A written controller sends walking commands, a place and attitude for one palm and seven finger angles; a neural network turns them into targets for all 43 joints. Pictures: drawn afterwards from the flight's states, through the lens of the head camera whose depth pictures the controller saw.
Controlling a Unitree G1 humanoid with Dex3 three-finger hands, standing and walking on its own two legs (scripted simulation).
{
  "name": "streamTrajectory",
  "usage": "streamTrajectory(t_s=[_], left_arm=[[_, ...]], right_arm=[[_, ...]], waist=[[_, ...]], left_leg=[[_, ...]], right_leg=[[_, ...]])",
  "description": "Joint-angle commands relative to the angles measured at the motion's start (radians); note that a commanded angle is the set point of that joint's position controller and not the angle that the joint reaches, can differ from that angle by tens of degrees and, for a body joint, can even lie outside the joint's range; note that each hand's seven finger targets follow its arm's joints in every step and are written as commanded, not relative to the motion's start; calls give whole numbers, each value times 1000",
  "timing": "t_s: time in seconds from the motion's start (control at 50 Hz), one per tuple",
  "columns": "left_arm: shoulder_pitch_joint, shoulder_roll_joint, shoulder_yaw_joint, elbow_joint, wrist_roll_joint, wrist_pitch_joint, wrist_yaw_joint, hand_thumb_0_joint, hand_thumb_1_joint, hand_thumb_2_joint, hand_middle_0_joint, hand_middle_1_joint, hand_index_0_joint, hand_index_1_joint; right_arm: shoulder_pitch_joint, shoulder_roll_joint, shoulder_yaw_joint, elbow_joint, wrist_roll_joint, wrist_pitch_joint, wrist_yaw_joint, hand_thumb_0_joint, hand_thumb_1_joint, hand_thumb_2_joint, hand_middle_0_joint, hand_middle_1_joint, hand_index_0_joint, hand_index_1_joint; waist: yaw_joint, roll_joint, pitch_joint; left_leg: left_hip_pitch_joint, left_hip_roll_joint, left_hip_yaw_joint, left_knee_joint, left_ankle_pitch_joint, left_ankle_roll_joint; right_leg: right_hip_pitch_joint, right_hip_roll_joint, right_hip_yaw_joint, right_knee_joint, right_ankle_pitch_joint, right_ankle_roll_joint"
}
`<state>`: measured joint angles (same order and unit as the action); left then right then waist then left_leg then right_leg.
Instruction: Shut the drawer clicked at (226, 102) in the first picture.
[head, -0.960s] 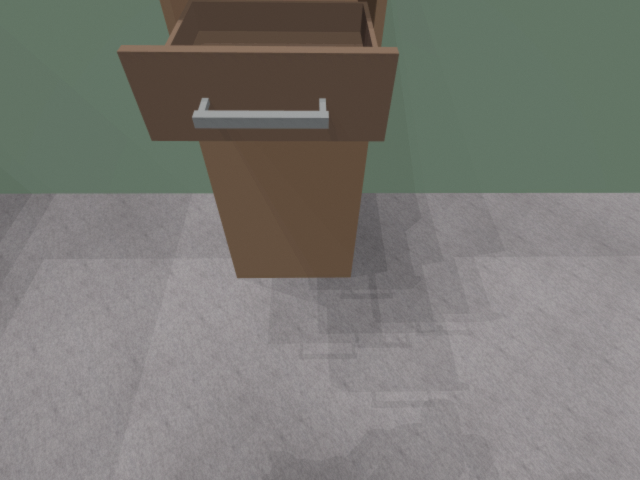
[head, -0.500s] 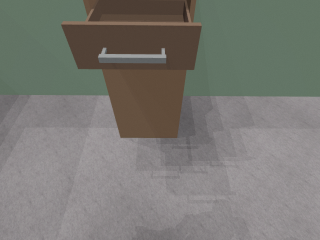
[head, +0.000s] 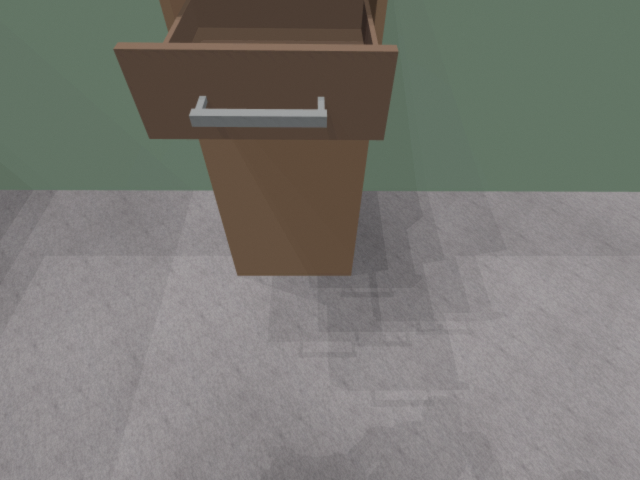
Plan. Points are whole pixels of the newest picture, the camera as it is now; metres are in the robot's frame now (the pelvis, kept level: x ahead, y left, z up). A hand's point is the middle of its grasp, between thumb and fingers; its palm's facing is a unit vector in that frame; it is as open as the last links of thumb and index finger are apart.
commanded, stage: take the last steps up to it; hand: left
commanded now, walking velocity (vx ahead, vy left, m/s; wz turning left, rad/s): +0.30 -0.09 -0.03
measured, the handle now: (260, 110) +0.57 +0.12 +0.15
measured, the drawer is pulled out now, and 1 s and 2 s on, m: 0.29 0.29 0.29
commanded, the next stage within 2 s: come to a stop and stand still in 0.88 s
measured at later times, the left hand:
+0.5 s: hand out of the picture +0.05 +0.16 -0.19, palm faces +0.00 -0.98 -0.18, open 7.4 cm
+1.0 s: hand (264, 389) +0.28 +0.11 -0.19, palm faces +0.07 -0.98 -0.20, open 7.4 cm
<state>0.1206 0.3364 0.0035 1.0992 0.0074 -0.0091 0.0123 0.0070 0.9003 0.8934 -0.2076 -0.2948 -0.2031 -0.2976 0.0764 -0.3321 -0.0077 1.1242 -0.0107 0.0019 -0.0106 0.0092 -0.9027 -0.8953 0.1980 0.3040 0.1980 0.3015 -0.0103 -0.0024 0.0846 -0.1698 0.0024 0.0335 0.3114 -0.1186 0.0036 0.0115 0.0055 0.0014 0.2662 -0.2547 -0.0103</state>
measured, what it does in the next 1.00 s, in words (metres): walks ahead: right foot, then left foot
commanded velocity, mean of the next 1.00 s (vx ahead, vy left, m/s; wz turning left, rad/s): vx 0.23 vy -0.05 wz -0.01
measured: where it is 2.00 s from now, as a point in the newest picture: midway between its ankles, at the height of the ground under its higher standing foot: (357, 469)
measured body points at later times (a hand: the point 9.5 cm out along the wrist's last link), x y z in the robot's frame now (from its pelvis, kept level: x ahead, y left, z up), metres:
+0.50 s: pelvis +0.07 -0.02 -0.02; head +0.12 -0.02 +0.43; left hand +0.05 +0.21 -0.18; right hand +0.02 -0.24 -0.17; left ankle +0.03 +0.12 -0.75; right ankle +0.01 -0.12 -0.70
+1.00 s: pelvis +0.22 -0.09 -0.03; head +0.27 -0.09 +0.42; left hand +0.28 +0.16 -0.18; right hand +0.23 -0.32 -0.18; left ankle +0.14 +0.07 -0.74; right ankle +0.24 -0.20 -0.75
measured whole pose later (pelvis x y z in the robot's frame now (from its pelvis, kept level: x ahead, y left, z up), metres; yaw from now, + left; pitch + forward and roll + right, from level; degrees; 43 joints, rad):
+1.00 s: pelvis +0.22 -0.09 -0.03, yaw +4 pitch +1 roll +1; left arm 0.15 0.20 0.06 1.01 0.01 -0.04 -0.02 0.01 0.91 0.89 -0.20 -0.29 -0.20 -0.30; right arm 0.28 -0.16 -0.03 1.05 -0.03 -0.03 -0.02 0.00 -0.90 -0.90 0.20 0.30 0.20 0.30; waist -0.02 -0.01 0.09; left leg -0.24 0.10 0.04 0.70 -0.44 -0.04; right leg -0.34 -0.06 -0.08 0.62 -0.31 -0.03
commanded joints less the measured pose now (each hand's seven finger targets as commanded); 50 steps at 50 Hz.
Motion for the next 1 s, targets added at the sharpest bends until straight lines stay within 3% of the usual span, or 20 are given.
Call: streamTrajectory(t_s=[0.0, 0.16, 0.3, 0.34, 0.36, 0.4, 0.48, 0.54, 0.58, 0.62, 0.66, 0.74, 0.76, 0.78, 0.8, 0.86, 0.9, 0.92, 0.96, 0.98], left_arm=[[17, 157, 30, -33, 0, -13, 12, 0, 900, 900, -200, -300, -200, -300], [145, 75, 29, 11, 5, 8, -8, 0, 900, 900, -200, -300, -200, -300], [243, 52, 61, 23, 1, -10, 3, 0, 900, 900, -200, -300, -200, -300], [194, 8, 57, -7, -4, -19, 0, 0, 900, 900, -200, -300, -200, -300], [116, -32, 47, -57, -10, -25, -4, 0, 900, 900, -200, -300, -200, -300], [10, -39, 61, -102, -4, -20, -3, 0, 900, 900, -200, -300, -200, -300], [100, -103, 66, -92, 8, 1, -42, 0, 900, 900, -200, -300, -200, -300], [317, -77, 81, -9, 15, -3, -43, 0, 900, 900, -200, -300, -200, -300], [453, 63, 105, 15, 16, -20, -12, 0, 900, 900, -200, -300, -200, -300], [285, 38, 98, -41, 16, -14, 6, 0, 900, 900, -200, -300, -200, -300], [162, -12, 84, -77, 28, -23, 12, 0, 900, 900, -200, -300, -200, -300], [139, -39, 81, -59, 3, -26, -7, 0, 900, 900, -200, -300, -200, -300], [131, -98, 67, -85, -2, -20, -15, 0, 900, 900, -200, -300, -200, -300], [59, -101, 59, -127, 0, -24, -17, 0, 900, 900, -200, -300, -200, -300], [-12, -90, 65, -168, 5, -26, -23, 0, 900, 900, -200, -300, -200, -300], [-59, -97, 61, -157, 3, -34, -28, 0, 900, 900, -200, -300, -200, -300], [89, -95, 66, -106, 5, -33, -41, 0, 900, 900, -200, -300, -200, -300], [203, -70, 80, -66, 5, -35, -44, 0, 900, 900, -200, -300, -200, -300], [368, 78, 104, -22, 11, -36, -20, 0, 900, 900, -200, -300, -200, -300], [310, 78, 92, -45, 9, -23, -15, 0, 900, 900, -200, -300, -200, -300]], right_arm=[[-6, -147, -27, -45, 1, -11, -11, 0, -900, -900, 200, 300, 200, 300], [65, -58, -26, -21, -17, 5, 1, 0, -900, -900, 200, 300, 200, 300], [146, 20, -37, -35, -13, -23, -13, 0, -900, -900, 200, 300, 200, 300], [343, -19, -59, 23, -20, -33, -27, 0, -900, -900, 200, 300, 200, 300], [510, -65, -78, 71, -32, -39, -37, 0, -900, -900, 200, 300, 200, 300], [490, -33, -71, 60, -27, -37, -47, 0, -900, -900, 200, 300, 200, 300], [256, -10, -67, -14, -29, -47, -36, 0, -900, -900, 200, 300, 200, 300], [208, -8, -71, -26, -21, -28, -27, 0, -900, -900, 200, 300, 200, 300], [157, 115, -49, -90, -2, -27, -9, 0, -900, -900, 200, 300, 200, 300], [153, 117, -59, -107, -7, -23, -1, 0, -900, -900, 200, 300, 200, 300], [186, 129, -59, -97, -11, -18, 4, 0, -900, -900, 200, 300, 200, 300], [400, 139, -46, -22, -18, -35, 1, 0, -900, -900, 200, 300, 200, 300], [475, 43, -66, -7, -31, -50, -7, 0, -900, -900, 200, 300, 200, 300], [523, -37, -85, -13, -39, -45, -23, 0, -900, -900, 200, 300, 200, 300], [498, -66, -91, -35, -39, -37, -26, 0, -900, -900, 200, 300, 200, 300], [401, -11, -71, -57, -40, -49, -30, 0, -900, -900, 200, 300, 200, 300], [277, -20, -68, -88, -30, -41, -32, 0, -900, -900, 200, 300, 200, 300], [244, -12, -67, -99, -20, -35, -28, 0, -900, -900, 200, 300, 200, 300], [158, 72, -49, -168, 3, -35, -12, 0, -900, -900, 200, 300, 200, 300], [142, 63, -49, -166, 1, -30, -10, 0, -900, -900, 200, 300, 200, 300]], waist=[[-4, 7, -125], [3, 4, 32], [-12, -98, 15], [-103, 99, -53], [-155, 286, -76], [-114, 104, 41], [3, 180, 32], [96, -26, -21], [150, -373, -7], [55, -171, 11], [-6, -163, 42], [-72, 52, -59], [-94, 288, -67], [-128, 325, -46], [-125, 174, -3], [-83, 224, -1], [-6, 211, -97], [41, 75, -142], [116, -330, -127], [103, -179, -68]], left_leg=[[145, 130, -109, -4, 180, 10], [-29, 110, -110, 66, -232, 18], [-116, 55, 32, 300, -76, 23], [206, 151, -133, 180, 191, 105], [369, 322, -404, 85, 432, 213], [210, 441, -437, 24, 386, 262], [-122, 293, -211, -71, -171, 140], [-373, 158, -103, 132, -458, 71], [-516, 3, 31, 738, -545, 16], [-463, 90, -40, 868, -477, 22], [-339, 141, -55, 711, -447, 20], [88, 64, 65, 153, -160, -5], [189, 270, -263, 6, -147, 76], [242, 449, -475, -70, -41, 202], [205, 478, -463, -36, 47, 258], [190, 360, -214, 78, 490, 159], [76, 256, -64, 180, 369, 73], [-38, 190, -17, 284, 224, 44], [-409, 17, 65, 703, -502, -20], [-393, 54, -7, 740, -549, -15]], right_leg=[[-89, -131, 65, -41, 206, -10], [-183, -101, 69, 36, -168, -52], [-52, -160, 100, 164, 340, -121], [-291, -55, -31, 510, 489, -64], [-542, 34, -96, 799, 3, -29], [-658, -77, 71, 920, -292, -43], [-347, -101, -30, 540, -165, -24], [38, -21, -112, 342, -69, -8], [1, -402, 484, -109, -405, -158], [-178, -405, 476, -110, -495, -231], [-319, -359, 271, -48, -228, -200], [-388, -163, 12, 227, -46, -108], [-545, -52, -76, 493, -93, -38], [-693, -20, -98, 698, -316, -11], [-742, -72, -24, 757, -323, -12], [-663, -100, -27, 632, -280, -7], [-348, -45, -107, 345, -123, -16], [-129, -3, -134, 212, 53, -18], [84, -384, 375, 2, 263, -176], [-33, -394, 335, 25, 322, -232]])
